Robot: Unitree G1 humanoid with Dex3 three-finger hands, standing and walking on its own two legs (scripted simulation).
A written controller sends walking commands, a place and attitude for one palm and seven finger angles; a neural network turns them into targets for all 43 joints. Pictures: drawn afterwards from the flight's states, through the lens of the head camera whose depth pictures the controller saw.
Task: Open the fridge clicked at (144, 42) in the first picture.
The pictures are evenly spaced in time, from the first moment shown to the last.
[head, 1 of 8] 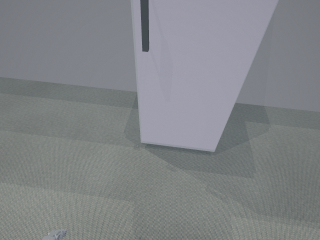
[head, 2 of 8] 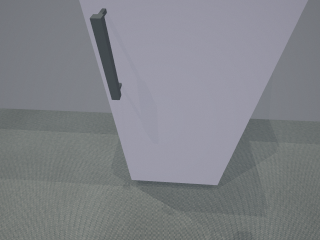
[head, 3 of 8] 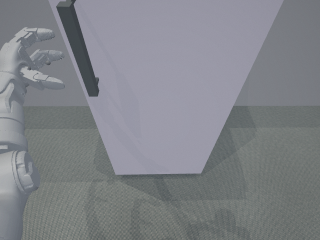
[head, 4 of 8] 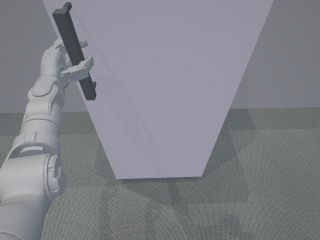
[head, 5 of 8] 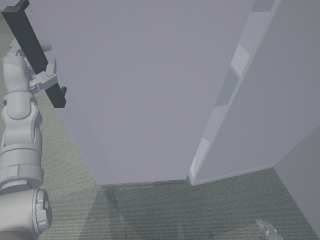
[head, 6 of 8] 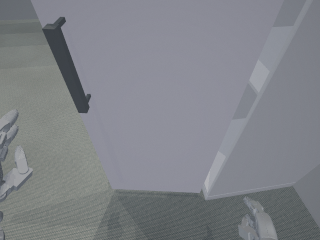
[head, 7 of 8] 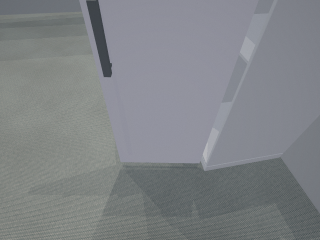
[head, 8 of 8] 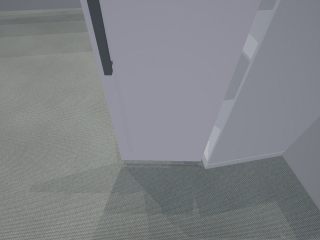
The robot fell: no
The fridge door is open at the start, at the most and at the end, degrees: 0 91 78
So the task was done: yes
